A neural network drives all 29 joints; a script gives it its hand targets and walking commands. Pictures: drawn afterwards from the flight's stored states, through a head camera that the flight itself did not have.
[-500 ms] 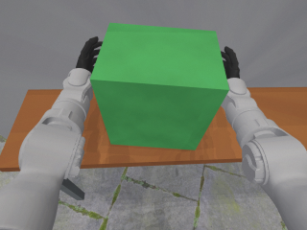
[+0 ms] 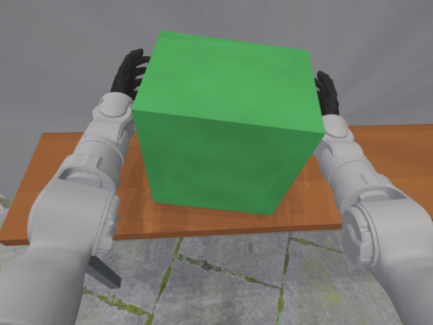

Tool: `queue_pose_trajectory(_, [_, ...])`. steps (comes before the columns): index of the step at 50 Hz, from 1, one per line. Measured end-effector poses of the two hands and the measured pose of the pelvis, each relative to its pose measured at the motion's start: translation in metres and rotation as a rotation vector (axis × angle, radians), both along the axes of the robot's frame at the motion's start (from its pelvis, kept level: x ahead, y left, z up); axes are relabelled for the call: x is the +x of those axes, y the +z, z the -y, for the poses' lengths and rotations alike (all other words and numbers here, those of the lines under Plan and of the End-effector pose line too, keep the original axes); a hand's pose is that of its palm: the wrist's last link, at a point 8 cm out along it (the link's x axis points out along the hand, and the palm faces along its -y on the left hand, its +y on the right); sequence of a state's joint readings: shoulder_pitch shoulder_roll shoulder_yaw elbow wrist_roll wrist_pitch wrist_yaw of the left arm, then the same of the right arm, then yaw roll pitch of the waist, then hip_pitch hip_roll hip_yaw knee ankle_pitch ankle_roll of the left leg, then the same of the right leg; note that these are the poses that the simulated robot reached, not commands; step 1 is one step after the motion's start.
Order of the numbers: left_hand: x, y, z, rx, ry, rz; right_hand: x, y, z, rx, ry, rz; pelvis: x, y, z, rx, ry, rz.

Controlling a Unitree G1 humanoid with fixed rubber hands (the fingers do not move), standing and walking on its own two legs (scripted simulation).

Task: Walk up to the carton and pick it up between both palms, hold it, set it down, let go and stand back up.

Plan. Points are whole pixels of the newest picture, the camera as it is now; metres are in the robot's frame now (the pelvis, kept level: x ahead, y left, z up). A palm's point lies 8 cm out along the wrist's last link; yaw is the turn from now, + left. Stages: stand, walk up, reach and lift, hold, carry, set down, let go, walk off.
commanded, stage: reach and lift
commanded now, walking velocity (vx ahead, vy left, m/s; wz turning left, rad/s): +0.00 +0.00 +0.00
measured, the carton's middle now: (222, 134) +0.48 +0.00 +0.06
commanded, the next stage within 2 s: none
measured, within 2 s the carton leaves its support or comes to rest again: neither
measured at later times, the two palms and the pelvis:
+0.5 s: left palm (128, 106) +0.45 +0.16 +0.17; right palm (347, 126) +0.42 -0.21 +0.15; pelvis -0.03 -0.01 +0.00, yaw +0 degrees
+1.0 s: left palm (131, 105) +0.43 +0.14 +0.18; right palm (359, 126) +0.40 -0.21 +0.16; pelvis -0.04 -0.02 +0.00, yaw +0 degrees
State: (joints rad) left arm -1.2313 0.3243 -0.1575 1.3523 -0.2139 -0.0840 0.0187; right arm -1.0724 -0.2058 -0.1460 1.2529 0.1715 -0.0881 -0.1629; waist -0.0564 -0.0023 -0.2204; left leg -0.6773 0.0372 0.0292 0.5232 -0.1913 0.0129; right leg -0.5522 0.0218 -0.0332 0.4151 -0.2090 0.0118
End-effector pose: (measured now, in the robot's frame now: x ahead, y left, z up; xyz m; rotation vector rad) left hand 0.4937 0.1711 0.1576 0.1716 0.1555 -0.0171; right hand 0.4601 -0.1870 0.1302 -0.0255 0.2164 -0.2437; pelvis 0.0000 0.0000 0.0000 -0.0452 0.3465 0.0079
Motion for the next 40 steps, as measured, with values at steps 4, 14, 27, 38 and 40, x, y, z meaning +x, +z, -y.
queue_pose_trajectory(4, [-0.005, 0.004, 0.002, 0.0, -0.003, 0.011, -0.005, 0.002, 0.002, -0.004, 0.002, 0.0, -0.004, 0.0, 0.001, 0.002, 0.0, 0.004])
queue_pose_trajectory(14, [-0.023, 0.005, 0.006, -0.016, 0.007, 0.003, -0.022, 0.006, 0.007, -0.017, 0.02, -0.025, -0.017, 0.002, 0.007, 0.008, 0.0, 0.019])
queue_pose_trajectory(27, [-0.051, 0.014, 0.017, -0.052, 0.009, 0.01, -0.048, 0.02, 0.019, -0.016, 0.046, 0.004, -0.033, 0.003, 0.015, 0.019, 0.0, 0.04])
queue_pose_trajectory(38, [-0.067, 0.016, 0.021, -0.079, 0.018, -0.004, -0.063, 0.026, 0.025, -0.004, 0.051, 0.011, -0.044, 0.004, 0.019, 0.024, -0.001, 0.056])
queue_pose_trajectory(40, [-0.068, 0.017, 0.022, -0.08, 0.018, -0.006, -0.063, 0.026, 0.025, -0.002, 0.051, 0.009, -0.045, 0.004, 0.019, 0.025, -0.001, 0.057])
